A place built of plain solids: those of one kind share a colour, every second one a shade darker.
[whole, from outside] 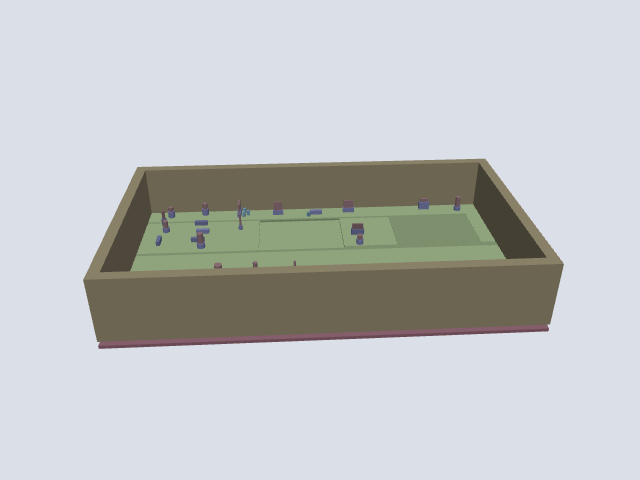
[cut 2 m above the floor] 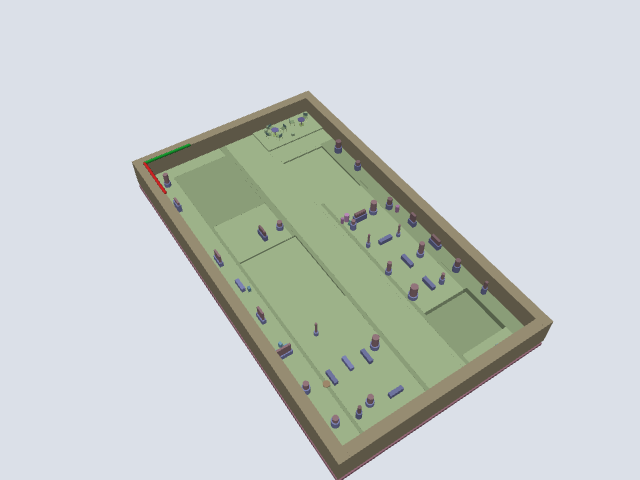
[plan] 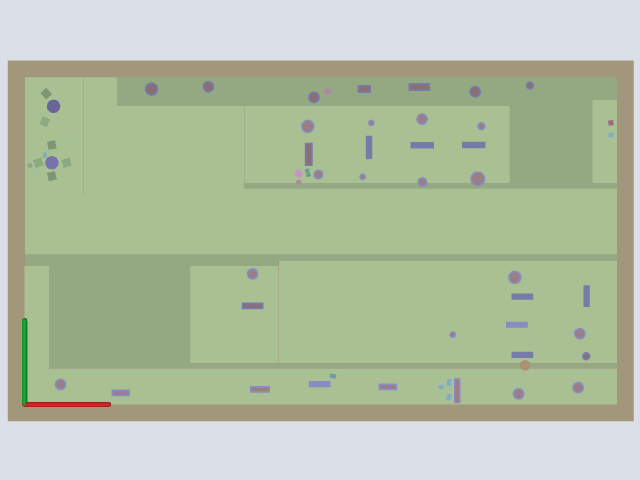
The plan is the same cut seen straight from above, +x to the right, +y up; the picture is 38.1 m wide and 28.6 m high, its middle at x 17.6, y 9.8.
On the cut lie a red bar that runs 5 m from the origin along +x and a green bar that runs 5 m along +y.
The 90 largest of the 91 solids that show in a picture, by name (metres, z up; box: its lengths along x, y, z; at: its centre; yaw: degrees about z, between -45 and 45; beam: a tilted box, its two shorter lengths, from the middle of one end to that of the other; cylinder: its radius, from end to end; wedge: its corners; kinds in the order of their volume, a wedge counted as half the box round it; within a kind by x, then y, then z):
{
 "floor_1": {"box": [1.45, 6.1, 1.32], "at": [0.72, 5.2, -0.66]},
 "floor_2": {"box": [3.5, 7.05, 1.16], "at": [1.75, 15.97, -0.42]},
 "floor_3": {"box": [2.0, 7.05, 1.0], "at": [4.5, 15.97, -0.5]},
 "floor_4": {"box": [8.42, 6.1, 1.32], "at": [5.66, 5.2, -0.66]},
 "floor_5": {"box": [0.35, 4.94, 1.32], "at": [5.67, 15.32, -0.66]},
 "floor_6": {"box": [15.15, 0.3, 1.32], "at": [7.58, 8.4, -0.66]},
 "floor_7": {"box": [7.26, 4.94, 1.12], "at": [9.48, 15.32, -0.76]},
 "floor_8": {"box": [5.28, 5.8, 1.32], "at": [12.51, 5.35, -0.66]},
 "floor_9": {"box": [23.4, 0.35, 1.32], "at": [17.2, 17.96, -0.66]},
 "floor_10": {"box": [35.3, 2.15, 1.32], "at": [17.65, 1.07, -0.66]},
 "floor_11": {"box": [35.3, 0.4, 1.32], "at": [17.65, 8.75, -0.66]},
 "floor_12": {"box": [35.3, 3.5, 1.0], "at": [17.65, 10.7, -0.5]},
 "floor_13": {"box": [8.42, 6.1, 1.13], "at": [19.36, 5.5, -0.76]},
 "floor_14": {"box": [29.8, 0.4, 1.32], "at": [20.4, 12.65, -0.66]},
 "floor_15": {"box": [29.8, 1.36, 1.32], "at": [20.4, 18.82, -0.66]},
 "floor_16": {"box": [15.79, 4.59, 1.32], "at": [21.0, 15.49, -0.66]},
 "floor_17": {"box": [25.43, 0.3, 1.32], "at": [22.59, 2.3, -0.66]},
 "floor_18": {"box": [22.19, 0.35, 1.32], "at": [24.2, 13.03, -0.66]},
 "floor_19": {"box": [11.73, 6.1, 1.32], "at": [29.43, 5.5, -0.66]},
 "floor_20": {"box": [4.94, 4.94, 0.67], "at": [31.37, 15.67, -0.98]},
 "floor_21": {"box": [1.46, 4.94, 1.32], "at": [34.57, 15.67, -0.66]},
 "wall_1": {"box": [1.0, 19.5, 6.0], "at": [-0.5, 9.75, 2.0]},
 "wall_2": {"box": [37.3, 1.0, 6.0], "at": [17.65, -0.5, 2.0]},
 "wall_3": {"box": [37.3, 1.0, 6.0], "at": [17.65, 20.0, 2.0]},
 "wall_4": {"box": [1.0, 19.5, 6.0], "at": [35.8, 9.75, 2.0]},
 "floor_base_1": {"box": [37.3, 21.5, 0.3], "at": [17.65, 9.75, -1.57]},
 "piece_1": {"cylinder": 0.35, "from": [2.14, 1.19, 0.0], "to": [2.14, 1.19, 0.45]},
 "piece_2": {"box": [1.1, 0.4, 0.85], "at": [5.73, 0.69, 0.42]},
 "piece_3": {"cylinder": 0.4, "from": [7.56, 18.8, 0.0], "to": [7.56, 18.8, 0.7]},
 "piece_4": {"cylinder": 0.35, "from": [10.96, 18.93, 0.0], "to": [10.96, 18.93, 0.65]},
 "piece_5": {"cylinder": 0.35, "from": [13.58, 7.78, 0.0], "to": [13.58, 7.78, 0.5]},
 "piece_6": {"box": [1.3, 0.4, 0.6], "at": [13.59, 5.87, 0.3]},
 "piece_7": {"box": [1.2, 0.4, 0.5], "at": [14.03, 0.9, 0.25]},
 "piece_8": {"cylinder": 0.4, "from": [16.88, 16.57, 0.0], "to": [16.88, 16.57, 0.45]},
 "piece_9": {"box": [0.48, 1.4, 0.7], "at": [16.93, 14.9, 0.35]},
 "piece_10": {"cylinder": 0.35, "from": [17.24, 18.3, 0.0], "to": [17.24, 18.3, 0.6]},
 "piece_11": {"cylinder": 0.3, "from": [17.5, 13.7, 0.0], "to": [17.5, 13.7, 0.75]},
 "piece_12": {"box": [1.3, 0.37, 0.44], "at": [17.58, 1.21, 0.22]},
 "piece_13": {"box": [0.8, 0.48, 0.6], "at": [20.24, 18.8, 0.3]},
 "piece_14": {"box": [0.39, 1.4, 0.47], "at": [20.51, 15.32, 0.23]},
 "piece_15": {"box": [1.1, 0.4, 0.5], "at": [21.64, 1.04, 0.25]},
 "piece_16": {"box": [1.3, 0.48, 0.55], "at": [23.52, 18.92, 0.28]},
 "piece_17": {"cylinder": 0.35, "from": [23.68, 17.0, 0.0], "to": [23.68, 17.0, 0.5]},
 "piece_18": {"box": [1.4, 0.39, 0.47], "at": [23.69, 15.44, 0.23]},
 "piece_19": {"cylinder": 0.3, "from": [23.7, 13.25, 0.0], "to": [23.7, 13.25, 0.45]},
 "piece_20": {"box": [0.4, 1.5, 0.5], "at": [25.78, 0.82, 0.25]},
 "piece_21": {"box": [1.4, 0.39, 0.47], "at": [26.76, 15.47, 0.23]},
 "piece_22": {"cylinder": 0.35, "from": [26.85, 18.64, 0.0], "to": [26.85, 18.64, 0.75]},
 "piece_23": {"cylinder": 0.45, "from": [27.0, 13.44, 0.0], "to": [27.0, 13.44, 0.45]},
 "piece_24": {"cylinder": 0.4, "from": [29.21, 7.57, 0.0], "to": [29.21, 7.57, 0.5]},
 "piece_25": {"box": [1.3, 0.37, 0.44], "at": [29.32, 4.75, 0.22]},
 "piece_26": {"cylinder": 0.35, "from": [29.43, 0.63, 0.0], "to": [29.43, 0.63, 0.7]},
 "piece_27": {"box": [1.3, 0.37, 0.44], "at": [29.65, 6.42, 0.22]},
 "piece_28": {"box": [1.3, 0.37, 0.44], "at": [29.66, 2.96, 0.22]},
 "piece_29": {"cylinder": 0.25, "from": [30.11, 19.0, 0.0], "to": [30.11, 19.0, 0.75]},
 "piece_30": {"cylinder": 0.35, "from": [32.98, 1.01, 0.0], "to": [32.98, 1.01, 0.7]},
 "piece_31": {"cylinder": 0.35, "from": [33.08, 4.22, 0.0], "to": [33.08, 4.22, 0.45]},
 "piece_32": {"cylinder": 0.25, "from": [33.46, 2.88, 0.0], "to": [33.46, 2.88, 0.8]},
 "piece_33": {"box": [0.37, 1.3, 0.44], "at": [33.49, 6.46, 0.22]},
 "plant_1": {"cylinder": 0.25, "from": [2.14, 1.19, 0.45], "to": [2.14, 1.19, 1.56]},
 "plant_2": {"box": [0.9, 0.2, 0.36], "at": [5.73, 0.69, 1.03]},
 "plant_3": {"cylinder": 0.3, "from": [7.56, 18.8, 0.7], "to": [7.56, 18.8, 1.46]},
 "plant_4": {"cylinder": 0.25, "from": [10.96, 18.93, 0.65], "to": [10.96, 18.93, 1.06]},
 "plant_5": {"cylinder": 0.25, "from": [13.58, 7.78, 0.5], "to": [13.58, 7.78, 0.96]},
 "plant_6": {"box": [1.1, 0.2, 0.56], "at": [13.59, 5.87, 0.88]},
 "plant_7": {"box": [1.0, 0.2, 0.86], "at": [14.03, 0.9, 0.93]},
 "plant_8": {"cylinder": 0.3, "from": [16.88, 16.57, 0.45], "to": [16.88, 16.57, 1.51]},
 "plant_9": {"box": [0.28, 1.2, 0.41], "at": [16.93, 14.9, 0.91]},
 "plant_10": {"cylinder": 0.25, "from": [17.24, 18.3, 0.6], "to": [17.24, 18.3, 1.31]},
 "plant_11": {"box": [0.6, 0.28, 0.86], "at": [20.24, 18.8, 1.03]},
 "plant_12": {"box": [0.9, 0.2, 0.96], "at": [21.64, 1.04, 0.98]},
 "plant_13": {"box": [1.1, 0.28, 0.56], "at": [23.52, 18.92, 0.83]},
 "plant_14": {"cylinder": 0.25, "from": [23.68, 17.0, 0.5], "to": [23.68, 17.0, 1.76]},
 "plant_15": {"cylinder": 0.2, "from": [23.7, 13.25, 0.45], "to": [23.7, 13.25, 1.56]},
 "plant_16": {"box": [0.2, 1.3, 0.91], "at": [25.78, 0.82, 0.95]},
 "plant_17": {"cylinder": 0.25, "from": [26.85, 18.64, 0.75], "to": [26.85, 18.64, 1.46]},
 "plant_18": {"cylinder": 0.35, "from": [27.0, 13.44, 0.45], "to": [27.0, 13.44, 1.56]},
 "plant_19": {"cylinder": 0.3, "from": [29.21, 7.57, 0.5], "to": [29.21, 7.57, 1.56]},
 "plant_20": {"cylinder": 0.25, "from": [29.43, 0.63, 0.7], "to": [29.43, 0.63, 1.31]},
 "plant_21": {"cylinder": 0.25, "from": [32.98, 1.01, 0.7], "to": [32.98, 1.01, 1.16]},
 "plant_22": {"cylinder": 0.25, "from": [33.08, 4.22, 0.45], "to": [33.08, 4.22, 1.21]},
 "bin_1": {"cylinder": 0.23, "from": [16.32, 13.76, 0.0], "to": [16.32, 13.76, 0.87]},
 "top_1": {"cylinder": 0.4, "from": [1.62, 14.4, 0.86], "to": [1.62, 14.4, 0.9]},
 "top_2": {"cylinder": 0.4, "from": [1.72, 17.76, 0.86], "to": [1.72, 17.76, 0.9]},
 "chair_seat_1": {"box": [0.5, 0.49, 0.03], "at": [0.82, 14.4, 0.62], "yaw": 19.7},
 "chair_seat_2": {"box": [0.49, 0.5, 0.03], "at": [1.29, 18.52, 0.62], "yaw": 43.1},
 "chair_seat_3": {"box": [0.49, 0.5, 0.03], "at": [1.62, 13.61, 0.62], "yaw": 12.7},
 "chair_seat_4": {"box": [0.49, 0.5, 0.03], "at": [1.62, 15.46, 0.62], "yaw": 11.2},
 "chair_seat_5": {"box": [0.5, 0.49, 0.03], "at": [2.49, 14.4, 0.62], "yaw": 15.3},
 "hose_coil_1": {"cylinder": 0.31, "from": [29.82, 2.33, -0.05], "to": [29.82, 2.33, 0.07]}
}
